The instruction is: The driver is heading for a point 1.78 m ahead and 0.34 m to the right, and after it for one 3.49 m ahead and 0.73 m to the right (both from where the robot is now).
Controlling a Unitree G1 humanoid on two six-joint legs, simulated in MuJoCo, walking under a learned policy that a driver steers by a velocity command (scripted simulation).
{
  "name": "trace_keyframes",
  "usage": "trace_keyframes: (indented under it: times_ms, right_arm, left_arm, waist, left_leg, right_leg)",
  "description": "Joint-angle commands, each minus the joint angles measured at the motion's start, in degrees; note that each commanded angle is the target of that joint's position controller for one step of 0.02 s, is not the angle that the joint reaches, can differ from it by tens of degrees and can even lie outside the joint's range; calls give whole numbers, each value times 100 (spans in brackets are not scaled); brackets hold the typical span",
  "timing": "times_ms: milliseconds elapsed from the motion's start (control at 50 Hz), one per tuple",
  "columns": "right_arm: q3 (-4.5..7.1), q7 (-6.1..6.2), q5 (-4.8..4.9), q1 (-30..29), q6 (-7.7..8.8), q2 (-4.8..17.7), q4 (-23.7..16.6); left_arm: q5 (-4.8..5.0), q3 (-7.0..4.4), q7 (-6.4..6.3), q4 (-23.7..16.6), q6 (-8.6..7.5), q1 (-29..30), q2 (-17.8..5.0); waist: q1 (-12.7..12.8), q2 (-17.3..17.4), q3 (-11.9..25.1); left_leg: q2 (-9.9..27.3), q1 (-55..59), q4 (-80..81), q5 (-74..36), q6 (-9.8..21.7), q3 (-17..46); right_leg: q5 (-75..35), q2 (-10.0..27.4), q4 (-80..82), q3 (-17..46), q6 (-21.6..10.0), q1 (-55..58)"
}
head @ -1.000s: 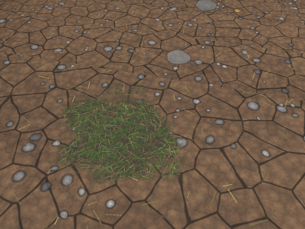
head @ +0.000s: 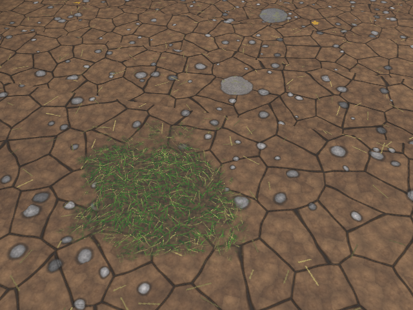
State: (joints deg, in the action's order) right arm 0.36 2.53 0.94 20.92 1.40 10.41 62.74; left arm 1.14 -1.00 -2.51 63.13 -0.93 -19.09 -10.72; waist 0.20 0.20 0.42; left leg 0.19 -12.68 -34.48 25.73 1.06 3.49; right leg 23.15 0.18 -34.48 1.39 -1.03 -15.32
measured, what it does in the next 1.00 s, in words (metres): walks ahead, turning right: right foot, then left foot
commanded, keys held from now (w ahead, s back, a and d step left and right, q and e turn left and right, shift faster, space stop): w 0.06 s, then w+e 0.30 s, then e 0.34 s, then no key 0.30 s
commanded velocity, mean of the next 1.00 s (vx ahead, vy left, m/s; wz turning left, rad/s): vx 0.23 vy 0.00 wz -0.34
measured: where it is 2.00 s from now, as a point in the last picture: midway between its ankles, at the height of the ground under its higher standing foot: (251, 282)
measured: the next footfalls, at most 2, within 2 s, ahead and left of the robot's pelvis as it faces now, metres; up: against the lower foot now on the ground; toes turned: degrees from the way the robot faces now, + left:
right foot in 0.48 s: +0.35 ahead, -0.13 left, +0.00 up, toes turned -13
left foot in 1.00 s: +0.50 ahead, +0.05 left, +0.00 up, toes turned -24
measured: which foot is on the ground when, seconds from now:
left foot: down 0.00-0.50, up 0.52-0.98, down 1.00-1.00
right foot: down 0.00-0.14, up 0.16-0.46, down 0.48-1.00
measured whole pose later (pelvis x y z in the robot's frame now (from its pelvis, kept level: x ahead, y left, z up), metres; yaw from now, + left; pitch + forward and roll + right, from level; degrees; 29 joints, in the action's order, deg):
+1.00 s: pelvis +0.32 -0.04 +0.00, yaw -23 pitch +3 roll -1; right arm 2.7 2.7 -0.2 10.5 2.1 14.9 44.0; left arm -0.3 -2.1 -1.1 43.5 0.1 -11.3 -15.2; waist 1.2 0.5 0.4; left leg 1.9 -22.0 -31.8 11.1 -3.2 4.3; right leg 12.0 -8.5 -28.5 6.6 -4.7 -18.4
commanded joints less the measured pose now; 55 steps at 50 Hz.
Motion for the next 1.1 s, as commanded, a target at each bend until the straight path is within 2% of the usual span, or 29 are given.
trace_keyframes:
  times_ms: [20, 80, 120, 140, 160, 180, 200, 220, 280, 320, 360, 420, 460, 480, 500, 520, 540, 560, 580, 620, 700, 800, 880, 960, 1000, 1020, 1040, 1060, 1100]
  right_arm:
    - [64, -71, 35, 68, 243, 337, -285]
    - [40, -156, 57, 105, 427, 171, -387]
    - [94, -169, 58, 925, 514, 264, -132]
    - [217, -157, 75, 1810, 541, 637, 164]
    - [439, -188, 84, 2588, 540, 1405, 397]
    - [369, -190, -46, 2552, 558, 1107, 344]
    - [297, -187, -127, 2248, 558, 831, 248]
    - [267, -202, -132, 1926, 538, 758, 143]
    - [107, -190, -117, 1226, 415, 353, -31]
    - [76, -104, -147, 655, 418, 468, -258]
    - [152, -28, -101, 680, 480, 928, -295]
    - [233, 18, -23, 715, 450, 1238, -311]
    - [251, 58, -48, 566, 356, 1323, -430]
    - [243, 40, -61, 458, 356, 1350, -566]
    - [116, -20, -274, 501, 418, 918, -860]
    - [-72, -145, -216, 1429, 576, 303, -981]
    - [111, -206, -112, 925, 654, 927, -1032]
    - [150, -181, 21, 341, 626, 1019, -1296]
    - [189, -91, -25, 135, 553, 1029, -1319]
    - [321, 30, -85, 179, 324, 1199, -1410]
    - [387, 149, -225, -111, 143, 1024, -1760]
    - [403, 187, -176, -822, -7, 981, -2098]
    - [371, 123, -137, -1264, 30, 949, -2274]
    - [372, 26, -87, -1197, 155, 956, -2289]
    - [365, -33, -138, -945, 234, 977, -2229]
    - [421, -21, -211, -758, 248, 1317, -2247]
    - [503, -15, -247, -997, 201, 1645, -2204]
    - [409, -21, -233, -995, 166, 1121, -2199]
    - [374, -53, -171, -1055, 129, 1033, -2230]
  left_arm:
    - [56, -166, 52, -112, -202, -562, -747]
    - [90, -231, 111, -212, -274, -557, -969]
    - [127, -196, 144, -573, -287, 301, -918]
    - [160, -128, 162, -851, -375, 919, -632]
    - [133, -55, 202, -1107, -536, 1085, -324]
    - [125, -116, 221, -1079, -639, 1068, -571]
    - [195, -143, 263, -1077, -676, 923, -593]
    - [243, -134, 292, -1089, -673, 849, -501]
    - [169, -133, 364, -1256, -560, 1043, -322]
    - [88, -45, 462, -1498, -462, 1380, -148]
    - [29, 37, 514, -1782, -400, 1832, -45]
    - [-2, -103, 543, -2027, -347, 1775, -507]
    - [15, -357, 579, -1754, -345, 538, -992]
    - [15, -502, 538, -1617, -280, -42, -1276]
    - [-30, -572, 405, -1569, -175, -381, -1740]
    - [-305, -526, 402, -1901, -226, -104, -2073]
    - [-262, -513, 416, -1986, -210, 126, -1740]
    - [-135, -433, 425, -2078, -233, 654, -1461]
    - [-30, -390, 442, -2164, -251, 1087, -1298]
    - [-107, -369, 454, -2276, -251, 1322, -1222]
    - [-173, -414, 346, -2268, -264, 1109, -1343]
    - [-102, -370, 136, -2337, -53, 994, -1286]
    - [-141, -355, 82, -2304, 9, 881, -1296]
    - [-164, -273, 133, -2262, 59, 786, -1173]
    - [-114, -180, 131, -2227, 64, 674, -1001]
    - [-205, -131, 131, -2239, 13, 459, -891]
    - [-184, -157, 172, -2242, -55, 60, -830]
    - [-217, -156, 182, -2236, -77, 258, -938]
    - [-207, -196, 189, -2306, -1, 680, -973]
  waist:
    - [143, -404, -901]
    - [-5, -899, -868]
    - [-572, -611, -1019]
    - [-951, 222, -1031]
    - [-1099, 1811, -724]
    - [-990, 1429, -731]
    - [-711, 827, -819]
    - [-538, 609, -779]
    - [-277, 493, -859]
    - [-150, 442, -977]
    - [-208, 513, -927]
    - [63, 705, -684]
    - [692, 845, 177]
    - [1013, 759, 541]
    - [840, -619, 1040]
    - [204, -1513, 2546]
    - [479, -591, 2460]
    - [288, -300, 1355]
    - [47, 302, 671]
    - [-216, 94, 304]
    - [-296, -290, 409]
    - [-62, -472, 585]
    - [156, -604, 434]
    - [139, -636, 438]
    - [-78, -467, 471]
    - [0, -33, 740]
    - [474, 1038, 718]
    - [258, 1141, 832]
    - [111, 871, 629]
  left_leg:
    - [-65, -1308, 337, 910, 304, -121]
    - [-187, -916, -141, 85, 375, -400]
    - [-63, 477, 737, -41, 535, -126]
    - [415, 1678, 1333, -87, 681, 779]
    - [1588, 2770, 1986, -1130, 1038, 2468]
    - [2204, 2827, 1877, -2221, 1245, 3105]
    - [2196, 2912, 1711, -2860, 1191, 2657]
    - [2097, 2986, 1744, -3117, 1085, 2143]
    - [1528, 2302, 2286, -3293, 614, 575]
    - [1135, 1031, 2687, -2931, 518, -213]
    - [1089, 308, 3008, -2868, 537, -603]
    - [1237, 763, 1998, -5916, 391, -943]
    - [1189, 988, 246, -7195, 128, -1037]
    - [972, 476, -940, -6548, -77, -1084]
    - [255, -992, -3269, -1977, -347, -1129]
    - [-575, -2096, -5252, 1274, -445, -74]
    - [-226, -2092, -5516, 850, -309, 571]
    - [-23, -2377, -5154, 343, -220, 326]
    - [224, -2360, -4780, 7, -252, 199]
    - [443, -1722, -4198, -302, -256, 210]
    - [288, -1662, -3223, -767, -438, 118]
    - [350, -2129, -2069, -1430, -616, 229]
    - [322, -1785, -1003, -1479, -605, 223]
    - [127, -930, 9, -976, -461, 11]
    - [243, 53, 1328, -2215, -231, 86]
    - [932, 755, 1202, -3466, 18, 607]
    - [1355, 1034, 950, -4293, 567, 1077]
    - [1482, 774, 1074, -3851, 860, 1241]
    - [1068, 426, 1059, -2943, 582, 964]
  right_leg:
    - [2046, 640, 1317, 1111, -677, 21]
    - [2129, 1253, 1920, 2219, -1073, -167]
    - [1294, 811, 1397, 1653, -860, -1327]
    - [297, 96, 60, 600, -458, -2468]
    - [-33, -440, -1850, -212, -152, -3459]
    - [864, -290, -3012, 388, -226, -4062]
    - [696, -138, -3761, 779, -355, -4416]
    - [338, -32, -4065, 820, -450, -4683]
    - [-609, 253, -3407, 410, -462, -4269]
    - [-1484, 248, -2204, -101, -250, -3115]
    - [-2029, 199, -1195, -516, -176, -1924]
    - [-1924, -219, -596, -882, -402, -1096]
    - [-2232, -582, -150, -896, -669, 310]
    - [-2672, -515, 212, -583, -816, 1374]
    - [-4308, 721, 195, 1129, -1206, 2776]
    - [-5420, 2435, 762, 4221, -2608, 3879]
    - [-4563, 2081, 1235, 3908, -2406, 3129]
    - [-3892, 1725, 1397, 2957, -2046, 2095]
    - [-3502, 1384, 1632, 2369, -1748, 1115]
    - [-3356, 1021, 1881, 1757, -1597, -157]
    - [-4015, 723, 1798, 1379, -1623, -633]
    - [-2102, 720, 1781, 1654, -1345, -179]
    - [-1218, 739, 1793, 1836, -1268, -78]
    - [-1977, 791, 1341, 1975, -1271, 67]
    - [-2382, 540, 988, 1877, -902, -34]
    - [-1936, 316, 599, 1618, -607, -286]
    - [-833, -312, 331, 878, -332, -838]
    - [-434, -254, 281, 647, -122, -593]
    - [-939, -208, 407, 545, -25, -278]
Keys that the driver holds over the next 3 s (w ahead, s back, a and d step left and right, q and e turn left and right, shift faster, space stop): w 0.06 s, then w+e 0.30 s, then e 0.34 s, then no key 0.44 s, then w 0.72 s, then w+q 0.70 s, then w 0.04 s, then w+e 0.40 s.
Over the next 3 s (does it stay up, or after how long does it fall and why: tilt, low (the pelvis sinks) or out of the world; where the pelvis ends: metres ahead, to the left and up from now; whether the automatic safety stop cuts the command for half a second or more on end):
stays up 1.23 -0.22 -0.02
